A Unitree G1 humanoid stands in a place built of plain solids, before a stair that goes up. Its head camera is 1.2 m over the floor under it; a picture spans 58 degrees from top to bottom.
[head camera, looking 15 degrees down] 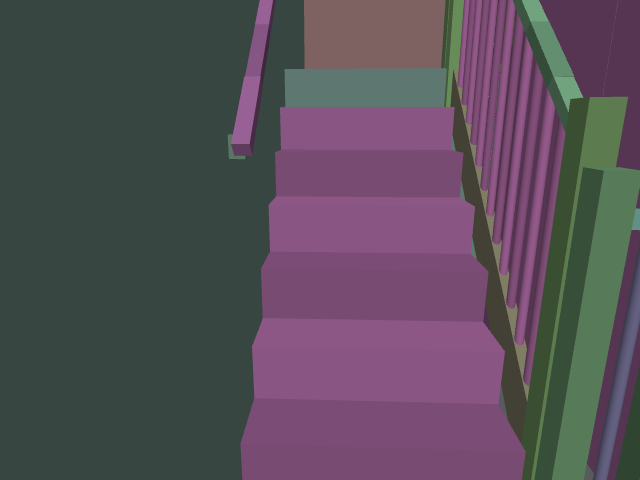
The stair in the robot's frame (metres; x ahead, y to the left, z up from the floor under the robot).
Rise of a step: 0.21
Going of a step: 0.24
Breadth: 0.90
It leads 2 degrees to the right of straight ahead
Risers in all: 7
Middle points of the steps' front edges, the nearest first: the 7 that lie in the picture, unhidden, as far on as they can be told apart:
1.15 -0.19 0.21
1.39 -0.20 0.43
1.63 -0.21 0.64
1.86 -0.22 0.86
2.10 -0.23 1.07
2.34 -0.24 1.28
2.58 -0.25 1.50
